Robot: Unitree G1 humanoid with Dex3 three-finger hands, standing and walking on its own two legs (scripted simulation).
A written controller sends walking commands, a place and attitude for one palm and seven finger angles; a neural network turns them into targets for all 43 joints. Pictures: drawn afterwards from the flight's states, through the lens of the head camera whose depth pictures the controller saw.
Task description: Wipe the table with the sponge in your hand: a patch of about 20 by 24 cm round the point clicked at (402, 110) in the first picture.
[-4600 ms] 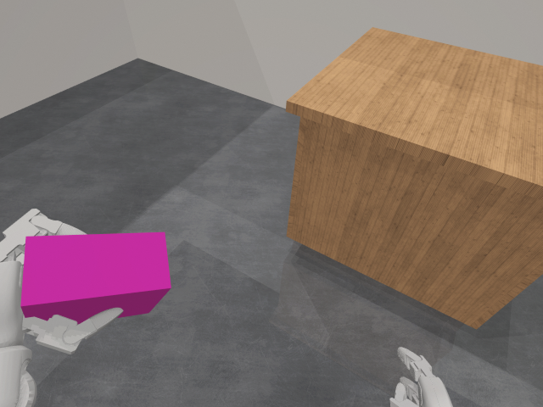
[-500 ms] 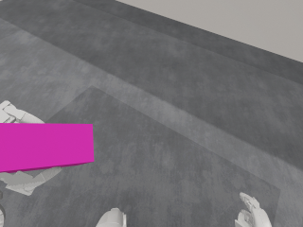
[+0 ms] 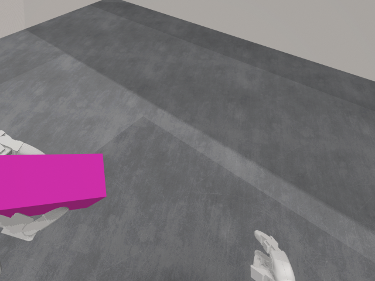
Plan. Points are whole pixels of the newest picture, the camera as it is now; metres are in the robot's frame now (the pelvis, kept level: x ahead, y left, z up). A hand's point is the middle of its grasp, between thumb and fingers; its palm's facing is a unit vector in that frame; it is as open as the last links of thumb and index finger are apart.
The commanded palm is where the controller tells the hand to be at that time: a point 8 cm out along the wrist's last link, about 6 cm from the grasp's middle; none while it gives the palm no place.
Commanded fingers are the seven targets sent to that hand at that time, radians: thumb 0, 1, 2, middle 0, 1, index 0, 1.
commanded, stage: turn to face it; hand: left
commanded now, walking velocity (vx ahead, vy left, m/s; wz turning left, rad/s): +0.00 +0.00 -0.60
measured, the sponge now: (66, 185) +0.21 +0.22 +0.17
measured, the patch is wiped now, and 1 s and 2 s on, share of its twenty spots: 0.00 0.00 0.00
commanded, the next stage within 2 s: none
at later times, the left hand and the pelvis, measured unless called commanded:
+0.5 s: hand (109, 151) +0.27 +0.16 +0.19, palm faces +0.20 -0.84 -0.51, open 10.6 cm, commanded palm +0.23 +0.21 +0.18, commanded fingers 0.00 0.10 1.30 -1.20 -1.60 -1.20 -1.60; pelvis +0.00 -0.02 +0.00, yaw -15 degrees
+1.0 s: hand (194, 178) +0.25 +0.02 +0.16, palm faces -0.17 -0.85 -0.49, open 10.6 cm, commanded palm +0.21 +0.12 +0.18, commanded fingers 0.00 0.10 1.30 -1.20 -1.60 -1.20 -1.60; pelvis -0.08 -0.03 -0.01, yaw -32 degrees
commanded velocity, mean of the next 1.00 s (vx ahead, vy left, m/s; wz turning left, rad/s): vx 0.00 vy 0.00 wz -0.60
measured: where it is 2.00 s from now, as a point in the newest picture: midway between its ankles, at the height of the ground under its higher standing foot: outside the picture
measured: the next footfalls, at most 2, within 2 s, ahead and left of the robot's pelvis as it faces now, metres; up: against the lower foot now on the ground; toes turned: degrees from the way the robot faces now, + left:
right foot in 0.02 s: +0.11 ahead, -0.09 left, +0.00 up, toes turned -9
left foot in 0.60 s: +0.05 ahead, +0.13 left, +0.00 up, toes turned -14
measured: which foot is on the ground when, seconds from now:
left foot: down 0.00-0.02, up 0.04-0.58, down 0.60-0.94, up 0.96-1.00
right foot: up 0.00-0.00, down 0.02-0.62, up 0.64-0.90, down 0.92-1.00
